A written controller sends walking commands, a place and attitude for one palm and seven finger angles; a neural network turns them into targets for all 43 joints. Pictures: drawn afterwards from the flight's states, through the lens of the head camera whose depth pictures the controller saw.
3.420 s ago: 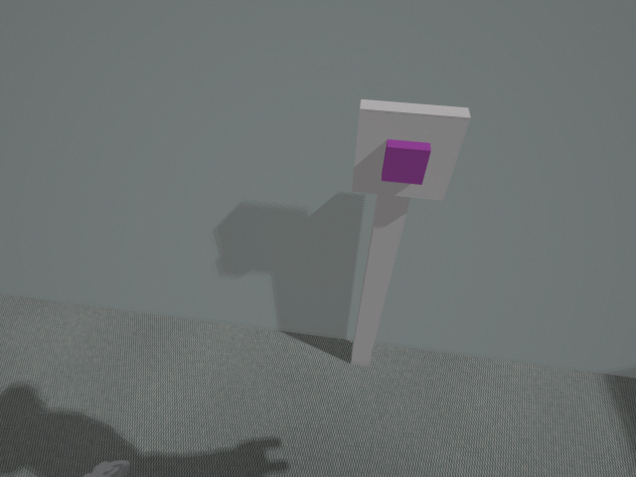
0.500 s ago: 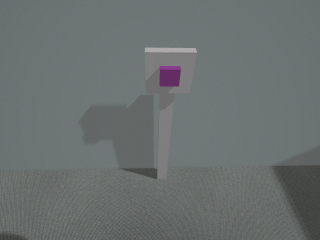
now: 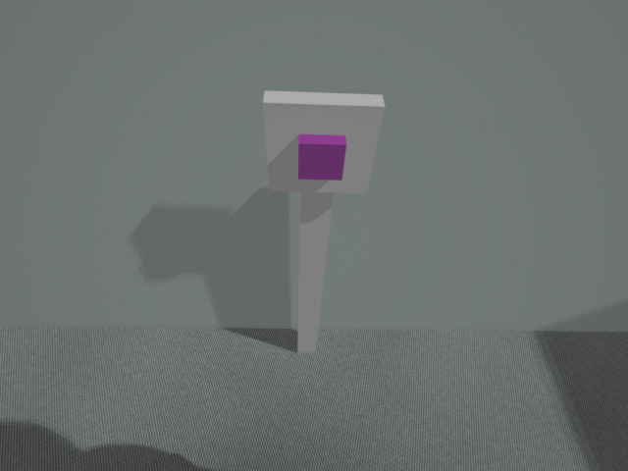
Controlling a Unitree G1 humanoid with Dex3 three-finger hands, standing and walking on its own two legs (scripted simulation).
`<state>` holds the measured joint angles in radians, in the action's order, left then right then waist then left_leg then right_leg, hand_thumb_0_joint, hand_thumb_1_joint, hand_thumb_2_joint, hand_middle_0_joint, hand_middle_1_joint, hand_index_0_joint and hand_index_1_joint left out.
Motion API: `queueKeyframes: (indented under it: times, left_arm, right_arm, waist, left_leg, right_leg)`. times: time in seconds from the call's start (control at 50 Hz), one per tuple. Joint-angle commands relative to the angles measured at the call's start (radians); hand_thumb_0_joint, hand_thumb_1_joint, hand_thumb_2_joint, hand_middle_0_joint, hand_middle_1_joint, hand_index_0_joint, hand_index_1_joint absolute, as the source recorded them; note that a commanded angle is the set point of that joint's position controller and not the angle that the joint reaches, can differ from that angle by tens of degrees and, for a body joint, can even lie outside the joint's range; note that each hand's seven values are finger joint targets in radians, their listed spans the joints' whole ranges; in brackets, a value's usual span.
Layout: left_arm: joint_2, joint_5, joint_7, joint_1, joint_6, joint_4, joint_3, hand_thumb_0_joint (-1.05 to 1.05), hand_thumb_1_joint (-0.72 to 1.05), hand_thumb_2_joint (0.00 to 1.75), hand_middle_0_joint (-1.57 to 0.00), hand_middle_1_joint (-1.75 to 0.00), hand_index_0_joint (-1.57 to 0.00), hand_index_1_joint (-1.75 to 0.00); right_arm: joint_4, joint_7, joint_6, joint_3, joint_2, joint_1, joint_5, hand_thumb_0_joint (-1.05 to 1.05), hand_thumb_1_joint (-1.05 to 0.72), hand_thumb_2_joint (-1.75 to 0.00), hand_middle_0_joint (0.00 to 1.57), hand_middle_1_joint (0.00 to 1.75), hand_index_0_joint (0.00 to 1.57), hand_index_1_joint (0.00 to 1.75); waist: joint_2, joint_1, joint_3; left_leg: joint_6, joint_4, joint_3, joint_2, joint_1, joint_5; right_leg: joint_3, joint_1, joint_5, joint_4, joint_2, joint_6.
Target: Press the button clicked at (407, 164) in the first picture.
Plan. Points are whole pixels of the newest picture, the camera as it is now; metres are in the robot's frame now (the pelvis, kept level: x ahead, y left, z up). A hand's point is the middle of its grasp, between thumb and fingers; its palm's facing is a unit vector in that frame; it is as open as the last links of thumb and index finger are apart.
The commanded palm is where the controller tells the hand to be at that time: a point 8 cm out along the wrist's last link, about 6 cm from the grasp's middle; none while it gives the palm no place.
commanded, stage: come to a stop and stand still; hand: left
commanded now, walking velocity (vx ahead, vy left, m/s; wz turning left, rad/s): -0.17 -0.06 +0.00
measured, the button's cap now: (321, 156) +0.53 +0.04 +0.10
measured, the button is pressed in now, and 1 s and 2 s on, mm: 0 0 0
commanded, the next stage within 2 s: look again from close up in 1.08 s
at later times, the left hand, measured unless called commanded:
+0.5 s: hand out of the picture +0.00 +0.15 -0.16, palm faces +0.01 -0.97 -0.24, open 7.4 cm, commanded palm none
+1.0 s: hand out of the picture -0.09 +0.13 -0.16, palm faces +0.04 -0.99 -0.15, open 7.4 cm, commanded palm none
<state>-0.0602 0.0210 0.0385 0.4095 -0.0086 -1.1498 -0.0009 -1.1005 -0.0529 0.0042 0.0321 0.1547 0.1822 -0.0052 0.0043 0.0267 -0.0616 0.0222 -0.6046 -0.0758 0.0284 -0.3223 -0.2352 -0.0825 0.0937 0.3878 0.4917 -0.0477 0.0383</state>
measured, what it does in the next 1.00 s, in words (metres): steps on the spot: right foot, then left foot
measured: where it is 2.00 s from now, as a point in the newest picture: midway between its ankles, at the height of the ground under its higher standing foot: outside the picture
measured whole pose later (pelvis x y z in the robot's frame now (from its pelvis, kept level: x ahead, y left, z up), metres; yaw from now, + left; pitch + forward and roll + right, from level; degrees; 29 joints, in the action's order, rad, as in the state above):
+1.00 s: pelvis -0.06 -0.03 +0.01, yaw -1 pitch -2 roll +0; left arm -0.13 0.02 0.03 0.33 0.01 -1.15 0.00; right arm -1.16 -0.03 0.00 0.01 0.12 0.28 -0.02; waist -0.01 0.01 -0.02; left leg 0.01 -0.42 -0.04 0.01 -0.19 -0.19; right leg -0.03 0.17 0.20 0.40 0.02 -0.01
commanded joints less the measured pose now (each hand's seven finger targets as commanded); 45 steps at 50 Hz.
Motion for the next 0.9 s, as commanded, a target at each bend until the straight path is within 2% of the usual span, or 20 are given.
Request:
queueKeyframes:
  times: [0.0,0.02,0.06,0.16,0.2,0.26,0.3,0.32,0.34,0.36,0.38,0.4,0.42,0.46,0.54,0.58,0.64,0.7,0.8,0.88]
  left_arm:
    - [-0.112,-0.007,0.034,0.061,0.001,0.067,-0.030,0.00,0.90,0.90,-0.20,-0.30,-0.20,-0.30]
    - [-0.117,-0.007,0.033,0.060,0.011,0.063,-0.029,0.00,0.90,0.90,-0.20,-0.30,-0.20,-0.30]
    - [-0.124,-0.009,0.027,0.033,0.024,0.073,-0.033,0.00,0.90,0.90,-0.20,-0.30,-0.20,-0.30]
    - [-0.136,0.001,0.015,-0.020,0.044,0.121,-0.052,0.00,0.90,0.90,-0.20,-0.30,-0.20,-0.30]
    - [-0.136,0.000,0.011,-0.032,0.047,0.141,-0.057,0.00,0.90,0.90,-0.20,-0.30,-0.20,-0.30]
    - [-0.135,0.001,0.002,-0.038,0.040,0.157,-0.056,0.00,0.90,0.90,-0.20,-0.30,-0.20,-0.30]
    - [-0.152,0.003,0.000,-0.009,0.033,0.145,-0.058,0.00,0.90,0.90,-0.20,-0.30,-0.20,-0.30]
    - [-0.181,0.009,0.001,-0.016,0.028,0.145,-0.059,0.00,0.90,0.90,-0.20,-0.30,-0.20,-0.30]
    - [-0.240,0.013,0.003,-0.059,0.020,0.161,-0.059,0.00,0.90,0.90,-0.20,-0.30,-0.20,-0.30]
    - [-0.294,0.011,0.001,-0.125,0.018,0.189,-0.064,0.00,0.90,0.90,-0.20,-0.30,-0.20,-0.30]
    - [-0.304,0.008,-0.001,-0.160,0.023,0.201,-0.062,0.00,0.90,0.90,-0.20,-0.30,-0.20,-0.30]
    - [-0.297,0.009,0.000,-0.189,0.022,0.206,-0.063,0.00,0.90,0.90,-0.20,-0.30,-0.20,-0.30]
    - [-0.276,0.007,0.000,-0.204,0.022,0.202,-0.060,0.00,0.90,0.90,-0.20,-0.30,-0.20,-0.30]
    - [-0.259,0.001,-0.004,-0.203,0.017,0.190,-0.053,0.00,0.90,0.90,-0.20,-0.30,-0.20,-0.30]
    - [-0.234,-0.008,-0.008,-0.148,0.006,0.151,-0.044,0.00,0.90,0.90,-0.20,-0.30,-0.20,-0.30]
    - [-0.201,-0.014,-0.009,-0.120,0.003,0.129,-0.038,0.00,0.90,0.90,-0.20,-0.30,-0.20,-0.30]
    - [-0.204,-0.017,-0.009,-0.096,0.002,0.083,-0.037,0.00,0.90,0.90,-0.20,-0.30,-0.20,-0.30]
    - [-0.195,-0.015,-0.010,-0.076,0.000,0.063,-0.030,0.00,0.90,0.90,-0.20,-0.30,-0.20,-0.30]
    - [-0.176,-0.011,-0.009,-0.066,0.000,0.042,-0.023,0.00,0.90,0.90,-0.20,-0.30,-0.20,-0.30]
    - [-0.165,-0.007,-0.007,-0.044,0.002,0.034,-0.022,0.00,0.90,0.90,-0.20,-0.30,-0.20,-0.30]
  right_arm:
    - [0.006,-0.012,0.009,0.016,0.117,0.181,-0.002,0.00,-0.90,-0.90,0.20,0.30,0.20,0.30]
    - [0.006,-0.015,0.008,0.013,0.118,0.150,0.001,0.00,-0.90,-0.90,0.20,0.30,0.20,0.30]
    - [0.024,-0.018,0.008,0.014,0.120,0.115,-0.003,0.00,-0.90,-0.90,0.20,0.30,0.20,0.30]
    - [0.065,-0.015,-0.005,0.039,0.159,0.062,-0.018,0.00,-0.90,-0.90,0.20,0.30,0.20,0.30]
    - [0.083,-0.008,-0.008,0.047,0.173,0.035,-0.023,0.00,-0.90,-0.90,0.20,0.30,0.20,0.30]
    - [0.094,0.007,-0.010,0.050,0.174,-0.001,-0.025,0.00,-0.90,-0.90,0.20,0.30,0.20,0.30]
    - [0.097,0.017,-0.016,0.052,0.164,-0.015,-0.018,0.00,-0.90,-0.90,0.20,0.30,0.20,0.30]
    - [0.095,0.023,-0.019,0.048,0.137,-0.006,-0.012,0.00,-0.90,-0.90,0.20,0.30,0.20,0.30]
    - [0.102,0.027,-0.025,0.040,0.086,0.015,-0.003,0.00,-0.90,-0.90,0.20,0.30,0.20,0.30]
    - [0.114,0.034,-0.034,0.031,0.059,0.011,-0.005,0.00,-0.90,-0.90,0.20,0.30,0.20,0.30]
    - [0.112,0.039,-0.039,0.035,0.076,-0.003,-0.012,0.00,-0.90,-0.90,0.20,0.30,0.20,0.30]
    - [0.111,0.041,-0.047,0.035,0.076,-0.019,-0.014,0.00,-0.90,-0.90,0.20,0.30,0.20,0.30]
    - [0.096,0.039,-0.046,0.034,0.079,-0.003,-0.016,0.00,-0.90,-0.90,0.20,0.30,0.20,0.30]
    - [0.060,0.038,-0.037,0.026,0.069,0.061,-0.015,0.00,-0.90,-0.90,0.20,0.30,0.20,0.30]
    - [0.021,0.027,-0.012,0.010,0.063,0.125,-0.012,0.00,-0.90,-0.90,0.20,0.30,0.20,0.30]
    - [0.011,0.019,0.004,-0.001,0.079,0.118,-0.011,0.00,-0.90,-0.90,0.20,0.30,0.20,0.30]
    - [-0.012,0.013,0.020,-0.008,0.089,0.107,-0.009,0.00,-0.90,-0.90,0.20,0.30,0.20,0.30]
    - [-0.014,0.012,0.019,-0.007,0.089,0.108,-0.006,0.00,-0.90,-0.90,0.20,0.30,0.20,0.30]
    - [-0.029,0.012,0.010,-0.005,0.077,0.135,-0.006,0.00,-0.90,-0.90,0.20,0.30,0.20,0.30]
    - [-0.031,0.014,0.005,-0.004,0.068,0.152,-0.007,0.00,-0.90,-0.90,0.20,0.30,0.20,0.30]
  waist:
    - [0.063,-0.044,0.101]
    - [0.159,-0.030,0.091]
    - [0.126,-0.022,0.034]
    - [0.062,-0.026,0.099]
    - [0.060,-0.021,0.144]
    - [0.089,-0.008,0.155]
    - [0.080,0.013,0.135]
    - [0.010,0.009,0.101]
    - [-0.148,-0.018,0.054]
    - [-0.267,-0.031,-0.006]
    - [-0.200,-0.025,-0.026]
    - [-0.240,-0.025,-0.063]
    - [-0.222,-0.033,-0.092]
    - [-0.166,-0.053,-0.080]
    - [-0.071,-0.046,-0.008]
    - [0.028,-0.025,-0.006]
    - [0.129,-0.003,0.066]
    - [0.069,-0.003,0.067]
    - [-0.006,-0.016,-0.009]
    - [-0.030,-0.021,-0.050]
  left_leg:
    - [0.122,0.087,0.182,0.232,0.295,0.901]
    - [0.161,0.142,0.229,0.270,0.267,0.952]
    - [0.200,0.221,0.265,0.296,0.190,0.893]
    - [0.225,0.222,0.265,0.316,0.207,0.754]
    - [0.212,0.230,0.247,0.309,0.195,0.638]
    - [0.158,0.239,0.199,0.257,0.127,0.404]
    - [0.096,0.201,0.153,0.198,0.033,0.179]
    - [0.051,0.159,0.114,0.134,-0.010,0.052]
    - [-0.005,0.078,0.063,0.054,-0.063,-0.107]
    - [-0.034,0.019,0.021,0.011,-0.050,-0.184]
    - [-0.031,-0.059,0.042,0.016,0.019,-0.202]
    - [-0.025,-0.098,0.059,0.027,0.010,-0.194]
    - [-0.020,-0.122,0.067,0.028,0.009,-0.153]
    - [-0.019,-0.105,0.064,0.029,0.018,-0.099]
    - [-0.024,0.117,0.075,0.040,0.124,0.040]
    - [-0.013,0.214,0.142,0.090,0.128,0.158]
    - [-0.004,0.251,0.151,0.107,0.099,0.204]
    - [-0.011,0.269,0.136,0.093,0.104,0.113]
    - [-0.014,0.287,0.124,0.075,0.096,0.013]
    - [-0.010,0.300,0.121,0.066,0.083,-0.047]
  right_leg:
    - [0.058,0.172,-0.318,0.079,0.105,-0.048]
    - [0.050,0.160,-0.073,0.137,0.094,-0.053]
    - [0.080,0.184,0.136,0.243,0.094,-0.050]
    - [0.105,0.247,0.158,0.391,0.085,-0.043]
    - [0.111,0.236,0.133,0.397,0.086,-0.043]
    - [0.071,0.144,0.042,0.228,0.087,-0.043]
    - [0.042,0.027,-0.135,0.020,0.081,-0.051]
    - [0.073,0.015,-0.184,-0.084,0.103,-0.054]
    - [0.242,0.069,-0.124,-0.194,0.228,-0.016]
    - [0.343,0.203,-0.018,-0.288,0.341,0.042]
    - [0.344,0.314,0.108,-0.329,0.363,0.085]
    - [0.346,0.366,0.149,-0.342,0.322,0.084]
    - [0.325,0.373,0.131,-0.333,0.299,0.083]
    - [0.251,0.313,0.015,-0.286,0.255,0.074]
    - [0.203,0.239,-0.091,-0.202,0.215,0.043]
    - [0.164,0.193,-0.165,-0.162,0.153,0.001]
    - [0.117,0.038,-0.286,-0.120,0.140,-0.021]
    - [0.124,0.027,-0.256,-0.152,0.144,-0.023]
    - [0.135,0.097,-0.151,-0.196,0.145,-0.026]
    - [0.144,0.142,-0.084,-0.210,0.145,-0.029]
